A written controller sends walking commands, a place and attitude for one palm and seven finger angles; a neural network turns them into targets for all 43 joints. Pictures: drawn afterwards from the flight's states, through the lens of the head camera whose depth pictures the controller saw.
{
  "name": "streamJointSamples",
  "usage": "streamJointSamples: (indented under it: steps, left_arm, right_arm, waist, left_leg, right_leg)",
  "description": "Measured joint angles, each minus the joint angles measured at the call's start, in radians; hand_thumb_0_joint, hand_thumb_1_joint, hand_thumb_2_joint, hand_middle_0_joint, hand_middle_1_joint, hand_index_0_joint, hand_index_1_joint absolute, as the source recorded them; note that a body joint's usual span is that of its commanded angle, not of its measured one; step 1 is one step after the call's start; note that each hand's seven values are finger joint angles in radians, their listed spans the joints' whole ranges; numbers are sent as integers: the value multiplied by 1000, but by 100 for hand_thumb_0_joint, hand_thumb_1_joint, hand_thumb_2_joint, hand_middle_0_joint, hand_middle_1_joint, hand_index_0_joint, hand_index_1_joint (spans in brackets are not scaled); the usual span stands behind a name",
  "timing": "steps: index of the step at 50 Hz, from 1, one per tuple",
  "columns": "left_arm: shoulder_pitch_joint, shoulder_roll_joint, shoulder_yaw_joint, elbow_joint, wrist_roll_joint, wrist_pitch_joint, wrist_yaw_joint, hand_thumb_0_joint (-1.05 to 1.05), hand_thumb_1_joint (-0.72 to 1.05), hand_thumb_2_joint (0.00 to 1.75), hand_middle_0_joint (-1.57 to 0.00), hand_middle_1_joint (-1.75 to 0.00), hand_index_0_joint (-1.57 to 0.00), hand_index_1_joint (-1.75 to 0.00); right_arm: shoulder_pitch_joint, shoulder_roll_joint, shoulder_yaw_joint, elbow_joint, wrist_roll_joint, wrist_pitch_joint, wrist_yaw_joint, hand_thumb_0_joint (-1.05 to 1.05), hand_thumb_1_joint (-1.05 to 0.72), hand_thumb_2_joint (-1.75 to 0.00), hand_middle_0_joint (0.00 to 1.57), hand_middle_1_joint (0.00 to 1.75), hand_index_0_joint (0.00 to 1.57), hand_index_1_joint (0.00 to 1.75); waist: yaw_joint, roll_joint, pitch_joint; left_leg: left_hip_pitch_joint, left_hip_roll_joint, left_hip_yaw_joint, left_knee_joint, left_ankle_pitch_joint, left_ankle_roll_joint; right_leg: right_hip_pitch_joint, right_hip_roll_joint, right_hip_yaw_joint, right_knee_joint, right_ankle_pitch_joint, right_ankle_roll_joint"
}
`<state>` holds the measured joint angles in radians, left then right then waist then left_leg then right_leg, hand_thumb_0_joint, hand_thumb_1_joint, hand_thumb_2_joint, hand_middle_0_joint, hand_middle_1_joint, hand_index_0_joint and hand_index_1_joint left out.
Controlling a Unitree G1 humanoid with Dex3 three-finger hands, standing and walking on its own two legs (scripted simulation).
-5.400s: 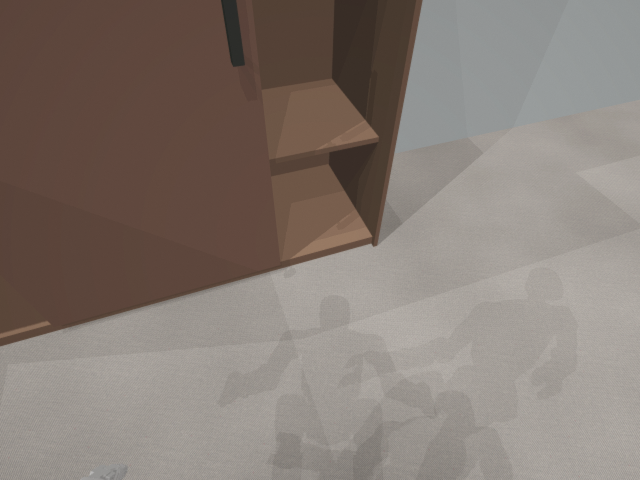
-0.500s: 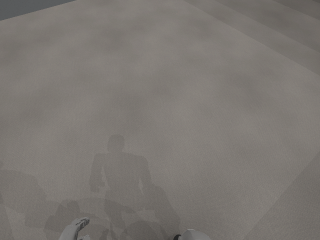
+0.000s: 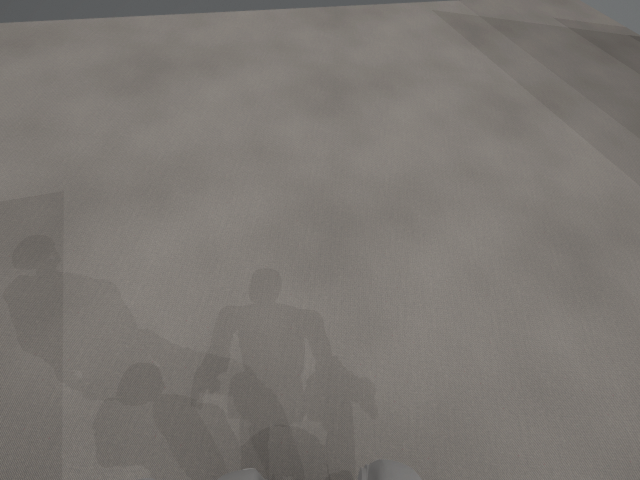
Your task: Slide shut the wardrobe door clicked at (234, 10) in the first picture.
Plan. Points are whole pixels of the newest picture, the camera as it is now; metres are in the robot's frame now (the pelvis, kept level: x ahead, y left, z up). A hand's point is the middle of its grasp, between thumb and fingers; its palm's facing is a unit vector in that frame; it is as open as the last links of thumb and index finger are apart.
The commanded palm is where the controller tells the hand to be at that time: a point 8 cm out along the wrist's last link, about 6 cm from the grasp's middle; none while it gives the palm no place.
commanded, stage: turn to face it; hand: left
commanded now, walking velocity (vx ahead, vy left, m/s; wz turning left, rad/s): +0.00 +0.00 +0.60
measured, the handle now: out of the picture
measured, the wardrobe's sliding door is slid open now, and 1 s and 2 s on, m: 0.40 0.40 0.40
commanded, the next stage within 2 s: none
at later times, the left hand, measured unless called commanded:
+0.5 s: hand out of the picture +0.02 +0.16 -0.14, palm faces +0.32 -0.90 -0.28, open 7.4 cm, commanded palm none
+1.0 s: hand out of the picture -0.16 +0.15 -0.17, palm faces +0.63 -0.73 -0.27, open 7.4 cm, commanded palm none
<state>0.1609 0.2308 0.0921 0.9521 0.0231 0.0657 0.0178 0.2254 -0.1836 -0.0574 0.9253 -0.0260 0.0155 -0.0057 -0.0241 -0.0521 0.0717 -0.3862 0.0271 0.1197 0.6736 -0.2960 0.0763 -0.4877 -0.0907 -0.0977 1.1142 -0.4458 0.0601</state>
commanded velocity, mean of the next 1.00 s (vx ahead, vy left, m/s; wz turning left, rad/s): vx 0.00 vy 0.00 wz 0.60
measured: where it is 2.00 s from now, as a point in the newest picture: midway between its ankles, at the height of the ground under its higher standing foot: outside the picture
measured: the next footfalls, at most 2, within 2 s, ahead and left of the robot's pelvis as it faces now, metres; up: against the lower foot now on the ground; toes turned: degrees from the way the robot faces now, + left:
right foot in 0.46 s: +0.04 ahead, -0.16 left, +0.00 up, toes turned +16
left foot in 0.94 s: -0.08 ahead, +0.07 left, +0.00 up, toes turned +42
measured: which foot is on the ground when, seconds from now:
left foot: down 0.00-0.46, up 0.48-0.92, down 0.94-1.00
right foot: up 0.00-0.44, down 0.46-0.94, up 0.96-1.00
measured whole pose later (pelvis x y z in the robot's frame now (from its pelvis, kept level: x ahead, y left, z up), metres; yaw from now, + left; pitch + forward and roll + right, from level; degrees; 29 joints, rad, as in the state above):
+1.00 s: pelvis -0.04 -0.05 +0.00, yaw +38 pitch +1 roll +1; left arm 0.25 0.27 0.07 0.93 0.02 0.07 0.01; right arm 0.09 -0.24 -0.05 0.88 -0.01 0.03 0.02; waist 0.03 -0.06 0.11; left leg -0.31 0.01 0.08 0.63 -0.32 0.03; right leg -0.37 -0.17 -0.15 0.96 -0.54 0.07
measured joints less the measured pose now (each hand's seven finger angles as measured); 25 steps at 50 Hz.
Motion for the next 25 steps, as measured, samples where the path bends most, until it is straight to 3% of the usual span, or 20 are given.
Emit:
streamJointSamples:
  steps: [3, 6, 16, 20, 23, 25]
  left_arm:
    - [23, 23, 10, 7, -1, -3, -6, 0, 91, 90, -20, -30, -20, -30]
    - [43, 39, 14, 7, -3, -3, -5, 1, 91, 90, -19, -30, -20, -30]
    - [26, 32, 0, -18, -7, -1, -2, 1, 91, 90, -19, -30, -20, -30]
    - [7, 3, -16, -46, -13, -9, -2, 0, 91, 90, -20, -30, -20, -30]
    - [16, -15, -28, -75, -16, -26, -3, 0, 91, 90, -20, -30, -20, -30]
    - [27, -35, -38, -81, -7, -33, 0, 0, 91, 90, -20, -30, -20, -30]
  right_arm:
    - [-2, -10, 4, -2, 5, -2, -6, 1, -91, -90, 20, 30, 20, 30]
    - [-3, -17, 4, -3, 8, -2, -5, 1, -90, -90, 20, 30, 20, 30]
    - [-21, -32, -4, -10, 7, 19, 10, 1, -90, -90, 20, 30, 20, 30]
    - [-27, -45, -14, -15, 4, 31, 14, 1, -90, -90, 20, 30, 20, 30]
    - [-21, -55, -25, -22, 5, 46, 18, 1, -90, -90, 20, 30, 20, 30]
    - [-18, -66, -38, -19, 6, 56, 17, 1, -90, -90, 20, 30, 20, 30]
  waist:
    - [12, 6, -3]
    - [17, 19, -12]
    - [3, 53, -29]
    - [-9, 73, -31]
    - [-7, 81, -43]
    - [-2, 100, -43]
  left_leg:
    - [33, -26, -18, -103, 60, 6]
    - [56, -43, -47, -177, 106, 11]
    - [39, -89, -166, -227, 172, -8]
    - [13, -106, -218, -213, 188, -32]
    - [-17, -129, -251, -182, 187, -58]
    - [-77, -130, -243, -26, 14, -86]
  right_leg:
    - [-35, 4, 48, 55, 82, 16]
    - [-26, 5, 74, 21, 105, 28]
    - [72, 32, 104, -194, 47, 29]
    - [129, 64, 104, -322, 24, 10]
    - [223, 77, 89, -540, 82, -23]
    - [234, 77, 60, -557, 125, -71]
